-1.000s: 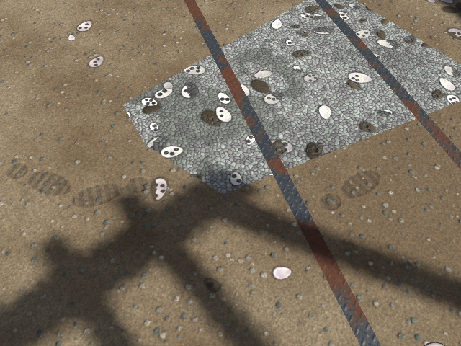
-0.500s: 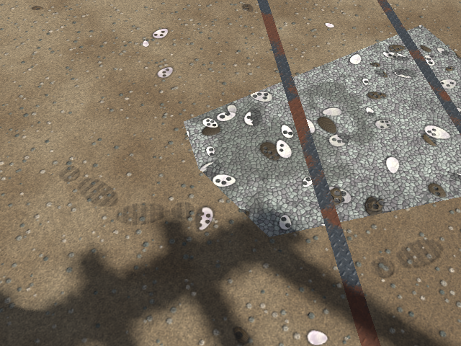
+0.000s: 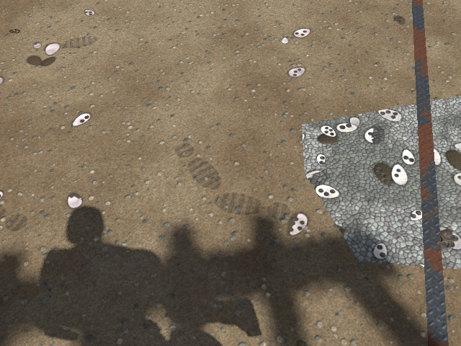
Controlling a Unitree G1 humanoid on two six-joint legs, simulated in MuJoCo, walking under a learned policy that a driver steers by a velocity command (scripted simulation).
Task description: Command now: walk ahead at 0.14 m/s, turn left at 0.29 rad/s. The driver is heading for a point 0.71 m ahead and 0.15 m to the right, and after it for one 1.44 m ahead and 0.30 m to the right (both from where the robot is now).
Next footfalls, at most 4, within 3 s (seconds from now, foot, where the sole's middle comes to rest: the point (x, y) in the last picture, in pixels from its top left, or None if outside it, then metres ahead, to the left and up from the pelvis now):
0.08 left None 0.02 0.11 -0.78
0.58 right None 0.35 -0.09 -0.78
1.10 left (266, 265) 0.71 -0.04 -0.78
1.54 right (333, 281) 0.66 -0.24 -0.78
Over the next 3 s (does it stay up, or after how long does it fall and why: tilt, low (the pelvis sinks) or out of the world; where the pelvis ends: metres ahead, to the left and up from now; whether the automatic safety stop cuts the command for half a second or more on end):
stays up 0.59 -0.09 0.00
